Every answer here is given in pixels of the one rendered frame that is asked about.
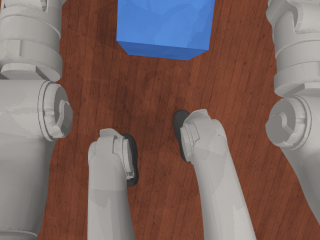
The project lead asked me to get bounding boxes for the robot left forearm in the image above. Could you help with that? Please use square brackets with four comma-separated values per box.
[0, 0, 66, 82]

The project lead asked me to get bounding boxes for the carton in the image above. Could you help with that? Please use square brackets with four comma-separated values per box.
[116, 0, 215, 61]

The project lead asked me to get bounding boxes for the left robot upper arm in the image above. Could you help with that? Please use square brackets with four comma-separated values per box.
[0, 79, 73, 240]

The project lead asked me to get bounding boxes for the robot right forearm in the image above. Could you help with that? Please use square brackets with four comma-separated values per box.
[265, 0, 320, 99]

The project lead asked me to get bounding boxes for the robot right foot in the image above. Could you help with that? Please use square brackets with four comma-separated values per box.
[173, 109, 191, 163]

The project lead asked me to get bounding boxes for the left robot thigh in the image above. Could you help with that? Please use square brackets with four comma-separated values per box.
[87, 135, 136, 240]

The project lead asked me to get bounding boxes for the right robot upper arm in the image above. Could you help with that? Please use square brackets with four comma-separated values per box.
[265, 95, 320, 225]

